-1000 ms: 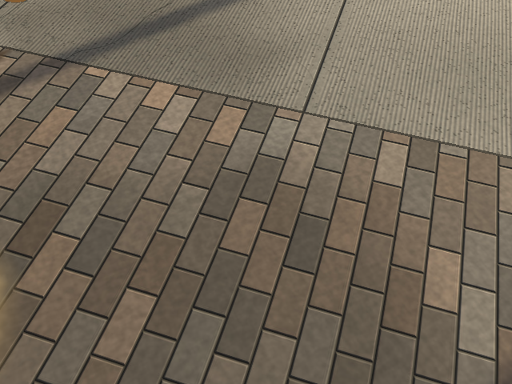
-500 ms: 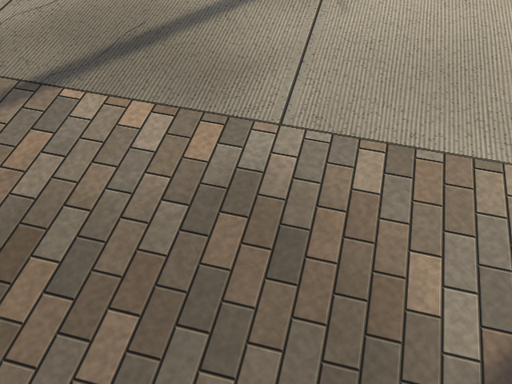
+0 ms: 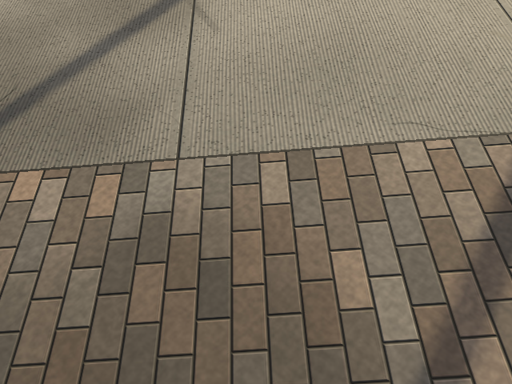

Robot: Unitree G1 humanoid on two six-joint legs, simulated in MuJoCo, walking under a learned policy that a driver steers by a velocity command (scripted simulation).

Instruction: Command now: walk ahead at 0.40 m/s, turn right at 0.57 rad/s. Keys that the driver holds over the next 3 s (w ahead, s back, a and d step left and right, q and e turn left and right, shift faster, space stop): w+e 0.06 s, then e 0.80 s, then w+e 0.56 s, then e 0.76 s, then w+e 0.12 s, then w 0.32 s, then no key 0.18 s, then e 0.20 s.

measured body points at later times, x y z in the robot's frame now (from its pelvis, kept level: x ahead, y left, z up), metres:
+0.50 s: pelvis +0.19 +0.01 +0.00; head +0.24 +0.00 +0.45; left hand +0.39 +0.27 -0.10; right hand +0.29 -0.29 -0.09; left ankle +0.31 +0.09 -0.73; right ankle +0.09 -0.09 -0.65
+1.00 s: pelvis +0.21 -0.05 +0.01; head +0.22 -0.09 +0.46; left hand +0.48 +0.12 -0.06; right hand +0.19 -0.38 -0.10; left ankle +0.32 +0.07 -0.67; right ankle +0.17 -0.13 -0.73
